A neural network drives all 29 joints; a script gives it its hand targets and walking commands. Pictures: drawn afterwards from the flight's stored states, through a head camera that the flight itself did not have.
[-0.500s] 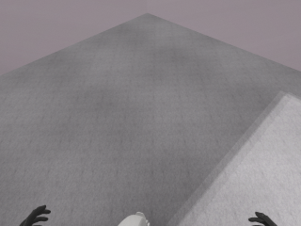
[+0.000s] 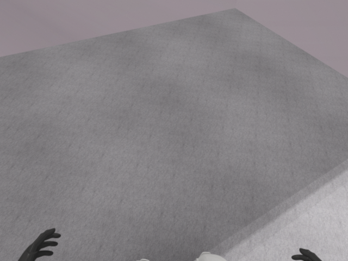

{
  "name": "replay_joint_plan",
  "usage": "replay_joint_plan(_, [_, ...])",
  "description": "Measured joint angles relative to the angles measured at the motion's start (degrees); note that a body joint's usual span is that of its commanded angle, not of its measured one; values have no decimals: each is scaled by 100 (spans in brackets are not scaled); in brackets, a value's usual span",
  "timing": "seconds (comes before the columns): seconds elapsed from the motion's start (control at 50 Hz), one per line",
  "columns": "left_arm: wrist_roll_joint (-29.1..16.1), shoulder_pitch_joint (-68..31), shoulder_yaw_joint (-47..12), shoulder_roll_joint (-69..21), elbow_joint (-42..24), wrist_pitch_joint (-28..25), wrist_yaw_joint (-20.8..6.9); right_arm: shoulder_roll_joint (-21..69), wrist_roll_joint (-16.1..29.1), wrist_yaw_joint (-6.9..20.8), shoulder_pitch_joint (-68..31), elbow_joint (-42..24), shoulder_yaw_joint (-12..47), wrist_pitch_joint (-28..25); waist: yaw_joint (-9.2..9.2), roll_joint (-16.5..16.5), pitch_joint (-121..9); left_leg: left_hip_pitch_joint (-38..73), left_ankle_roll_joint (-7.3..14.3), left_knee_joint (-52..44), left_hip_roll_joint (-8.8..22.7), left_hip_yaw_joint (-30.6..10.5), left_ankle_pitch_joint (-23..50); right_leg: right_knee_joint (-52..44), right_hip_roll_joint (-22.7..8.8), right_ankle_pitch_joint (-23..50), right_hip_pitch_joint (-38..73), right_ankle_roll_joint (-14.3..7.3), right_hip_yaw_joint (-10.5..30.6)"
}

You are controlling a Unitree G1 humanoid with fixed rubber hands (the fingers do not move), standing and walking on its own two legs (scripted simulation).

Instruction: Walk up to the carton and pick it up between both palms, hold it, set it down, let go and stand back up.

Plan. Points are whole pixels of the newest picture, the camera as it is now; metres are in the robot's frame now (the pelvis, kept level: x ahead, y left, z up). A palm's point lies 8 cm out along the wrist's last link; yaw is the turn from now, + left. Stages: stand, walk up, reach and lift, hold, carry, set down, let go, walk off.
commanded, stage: walk up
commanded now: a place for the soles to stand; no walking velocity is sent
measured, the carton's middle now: out of the picture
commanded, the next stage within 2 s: none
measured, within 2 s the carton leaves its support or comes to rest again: neither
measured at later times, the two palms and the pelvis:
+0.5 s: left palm out of the picture -0.03 +0.45 -0.08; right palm out of the picture +0.07 -0.19 -0.08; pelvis -0.09 +0.11 -0.01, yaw +13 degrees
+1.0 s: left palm out of the picture -0.20 +0.55 -0.07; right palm out of the picture +0.12 -0.01 -0.08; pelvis -0.13 +0.21 +0.00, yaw +30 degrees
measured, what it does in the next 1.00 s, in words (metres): steps to the left, turning left: right foot, then left foot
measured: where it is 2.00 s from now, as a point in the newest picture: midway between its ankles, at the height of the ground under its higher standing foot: outside the picture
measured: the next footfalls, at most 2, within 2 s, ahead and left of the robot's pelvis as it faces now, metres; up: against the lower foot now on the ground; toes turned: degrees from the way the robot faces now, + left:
right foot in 0.10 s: +0.06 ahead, -0.08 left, +0.00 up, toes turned +1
left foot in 0.44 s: -0.03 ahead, +0.28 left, +0.00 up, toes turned +10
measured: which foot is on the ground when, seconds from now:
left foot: down 0.00-0.10, up 0.12-0.42, down 0.44-0.70, up 0.72-1.00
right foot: up 0.00-0.08, down 0.10-0.46, up 0.48-0.68, down 0.70-1.00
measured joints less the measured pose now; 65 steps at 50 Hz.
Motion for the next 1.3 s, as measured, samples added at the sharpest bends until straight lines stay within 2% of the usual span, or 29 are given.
replay_joint_plan(0.04, [0,10,0,1,-1,0,7,-26,0,0,1,-5,1,40,2,-1,-4,-7,39,0,-173,-55,76,-59,105,-2,218,0,4])
replay_joint_plan(0.08, [0,90,0,8,-4,-2,34,-14,0,6,-24,-52,4,105,13,-19,-14,-18,46,-1,-370,-87,160,-775,159,168,728,0,18])
replay_joint_plan(0.1, [0,141,0,6,7,-7,45,-4,0,7,-68,-66,2,111,39,-14,-4,-80,47,97,-457,-74,45,-1166,126,540,896,-27,19])
replay_joint_plan(0.12, [0,192,1,5,28,-8,51,18,0,6,-125,-62,1,119,49,43,23,-218,47,432,-506,-72,-334,-1217,94,896,883,-40,-18])
replay_joint_plan(0.16, [0,216,3,23,71,-9,78,102,0,26,-114,-60,4,147,48,64,23,-561,27,1337,-487,208,-762,-1299,-49,1109,925,-41,-118])
replay_joint_plan(0.22, [0,217,0,30,69,-28,114,78,0,127,-105,-65,1,154,48,74,17,-812,6,2244,-178,487,-692,-1590,-280,1252,1073,-41,-189])
replay_joint_plan(0.28, [0,196,3,31,68,-58,123,-27,0,183,-70,-66,1,154,44,113,17,-753,-23,2349,344,536,-555,-1616,-448,1314,1081,-36,-226])
replay_joint_plan(0.36, [0,176,1,31,69,-70,117,-71,0,212,-45,-69,2,170,43,129,12,-385,-24,1819,905,552,-573,-1617,-609,1374,1030,-25,-295])
replay_joint_plan(0.42, [0,154,2,29,68,-70,77,-107,0,202,9,-70,0,170,36,125,9,179,-24,1126,989,662,-825,-1522,-762,1382,952,58,-316])
replay_joint_plan(0.44, [0,135,2,29,69,-70,69,-155,0,178,42,-70,-2,161,33,156,13,399,-2,770,956,665,-898,-1352,-815,1321,846,63,-323])
replay_joint_plan(0.48, [0,72,5,95,73,-60,55,-65,0,98,67,-31,3,178,2,36,60,325,-133,653,766,598,-1032,-820,-918,693,528,62,-218])
replay_joint_plan(0.5, [0,68,3,99,71,-58,55,16,0,92,89,-33,3,188,-6,-4,60,236,-173,621,701,538,-894,-599,-832,341,384,63,-196])
replay_joint_plan(0.54, [0,70,2,101,69,-57,54,101,0,92,97,-35,1,192,-45,-4,52,151,-154,341,623,378,-526,-326,-529,129,174,63,-195])
replay_joint_plan(0.62, [0,93,2,103,69,-68,54,6,0,94,90,-36,0,175,-44,-14,41,97,-58,14,310,129,-150,-306,-91,126,274,63,-184])
replay_joint_plan(0.66, [0,148,2,106,65,-81,55,-62,-1,94,51,-38,1,174,-33,-32,33,91,-37,20,78,58,-105,-610,50,251,616,63,-174])
replay_joint_plan(0.7, [0,222,3,113,69,-105,65,-97,-1,94,-18,-67,2,173,11,-68,44,26,-13,163,-195,45,-191,-1271,36,662,1063,40,-163])
replay_joint_plan(0.74, [0,276,5,115,82,-106,68,-35,0,94,-77,-63,4,173,75,40,51,-207,-9,748,-232,167,-717,-1308,-54,869,1099,16,-251])
replay_joint_plan(0.8, [0,277,3,142,81,-129,96,47,0,176,-74,-66,4,166,111,38,46,-536,-9,1655,-5,598,-782,-1557,-318,883,1286,15,-375])
replay_joint_plan(0.84, [0,276,11,146,81,-146,98,41,0,240,-72,-68,3,153,113,37,45,-583,-8,1828,274,695,-696,-1640,-462,895,1363,16,-430])
replay_joint_plan(0.92, [0,277,11,145,80,-157,94,13,0,268,-70,-69,2,152,112,91,39,-408,-8,1512,818,700,-675,-1642,-642,850,1504,135,-556])
replay_joint_plan(0.98, [0,277,12,144,81,-158,64,6,0,269,-71,-70,2,128,112,112,40,-118,-8,1075,986,765,-802,-1639,-747,792,1611,293,-669])
replay_joint_plan(1.02, [0,276,11,144,82,-158,39,-44,0,257,-70,-73,-1,83,107,126,43,156,37,650,921,794,-822,-1403,-838,664,1519,308,-699])
replay_joint_plan(1.06, [0,219,15,200,87,-135,11,42,0,162,-51,-67,-2,44,59,-84,85,133,8,615,679,770,-805,-748,-1000,235,1230,278,-566])
replay_joint_plan(1.1, [0,176,13,176,82,-130,7,133,0,144,-1,-69,-2,44,-20,-174,82,73,-15,514,516,643,-671,-184,-770,-211,884,278,-398])
replay_joint_plan(1.14, [0,143,14,178,79,-136,6,134,-1,129,30,-70,-2,45,-68,-179,77,119,-10,169,397,475,-408,-13,-471,-282,590,278,-358])
replay_joint_plan(1.24, [0,146,14,180,79,-143,6,31,-1,93,31,-69,-1,44,-67,-203,67,369,97,-154,-62,177,-218,-72,-63,-284,378,278,-347])
replay_joint_plan(1.3, [-1,161,15,182,75,-156,10,21,-1,93,30,-80,1,43,-45,-146,61,515,172,-157,-332,-25,-243,-638,135,-142,575,278,-338])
